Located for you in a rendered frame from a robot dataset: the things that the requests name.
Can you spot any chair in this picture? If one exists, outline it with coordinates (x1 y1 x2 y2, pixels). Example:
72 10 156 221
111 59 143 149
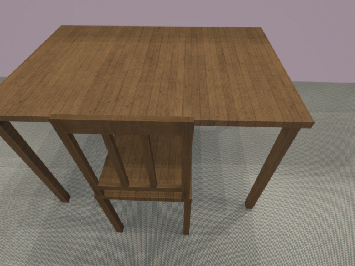
48 114 194 235

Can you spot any table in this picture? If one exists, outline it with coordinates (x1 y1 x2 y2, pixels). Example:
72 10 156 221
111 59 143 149
0 25 315 209

